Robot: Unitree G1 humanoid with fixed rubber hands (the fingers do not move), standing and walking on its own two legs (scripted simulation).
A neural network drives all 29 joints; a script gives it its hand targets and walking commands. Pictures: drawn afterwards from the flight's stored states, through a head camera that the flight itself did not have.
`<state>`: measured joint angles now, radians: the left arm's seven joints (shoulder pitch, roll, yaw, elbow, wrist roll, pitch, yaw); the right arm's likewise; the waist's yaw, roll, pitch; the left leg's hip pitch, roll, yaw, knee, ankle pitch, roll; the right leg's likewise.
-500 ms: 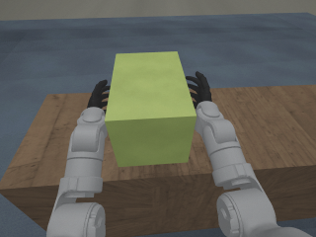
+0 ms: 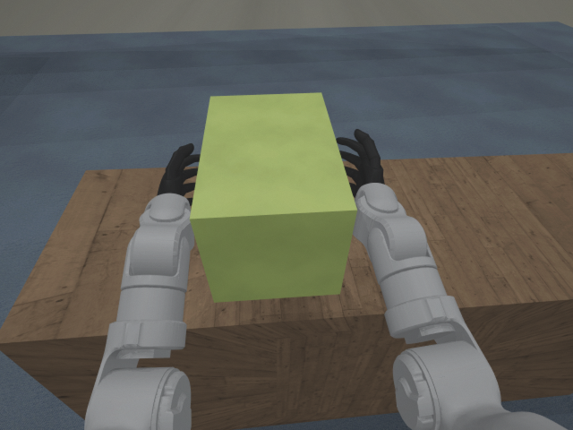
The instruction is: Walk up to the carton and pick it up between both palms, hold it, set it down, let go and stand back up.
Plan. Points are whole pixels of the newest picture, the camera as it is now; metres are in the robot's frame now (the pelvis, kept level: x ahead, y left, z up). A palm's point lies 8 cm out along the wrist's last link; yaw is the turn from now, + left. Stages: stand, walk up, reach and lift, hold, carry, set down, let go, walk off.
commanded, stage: hold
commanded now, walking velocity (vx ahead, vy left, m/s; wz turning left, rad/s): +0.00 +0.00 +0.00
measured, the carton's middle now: (271, 189) +0.39 +0.02 +0.15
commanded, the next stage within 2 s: set down in 1.06 s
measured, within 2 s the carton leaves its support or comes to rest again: neither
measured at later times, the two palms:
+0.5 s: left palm (172, 199) +0.36 +0.15 +0.17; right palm (367, 186) +0.37 -0.11 +0.18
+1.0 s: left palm (173, 200) +0.36 +0.15 +0.17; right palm (367, 186) +0.37 -0.11 +0.18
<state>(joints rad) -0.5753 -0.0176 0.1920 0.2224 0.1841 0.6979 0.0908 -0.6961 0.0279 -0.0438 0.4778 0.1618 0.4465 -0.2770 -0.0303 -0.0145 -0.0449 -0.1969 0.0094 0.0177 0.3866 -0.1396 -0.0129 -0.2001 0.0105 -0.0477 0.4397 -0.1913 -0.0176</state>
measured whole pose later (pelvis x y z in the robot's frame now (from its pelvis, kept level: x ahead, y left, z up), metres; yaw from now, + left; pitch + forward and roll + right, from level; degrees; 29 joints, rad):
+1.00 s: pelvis +0.00 +0.00 +0.00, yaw +0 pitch -3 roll +1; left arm -0.57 -0.02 0.19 0.22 0.18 0.69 0.09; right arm -0.69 0.03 -0.04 0.47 0.16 0.45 -0.28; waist -0.03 -0.01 -0.04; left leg -0.20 0.01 0.02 0.39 -0.14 -0.01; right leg -0.20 0.01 -0.05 0.44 -0.19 -0.02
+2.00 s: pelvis +0.02 +0.00 +0.00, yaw +0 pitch -3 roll +1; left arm -0.53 -0.06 0.31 0.47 0.27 0.33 0.04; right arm -0.69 0.07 -0.07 0.73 0.00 0.08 -0.21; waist -0.03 -0.06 0.03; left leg -0.15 -0.01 0.02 0.34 -0.13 -0.01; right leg -0.17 0.00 -0.05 0.42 -0.20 -0.02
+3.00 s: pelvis +0.05 +0.01 +0.00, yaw +0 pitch +0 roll +1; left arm -0.53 -0.08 0.37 0.81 0.30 0.02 0.09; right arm -0.69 0.09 -0.19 0.97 -0.14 -0.15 -0.16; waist -0.03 -0.05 0.02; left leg -0.17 -0.01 0.02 0.37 -0.20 -0.01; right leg -0.17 0.00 -0.05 0.42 -0.25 -0.02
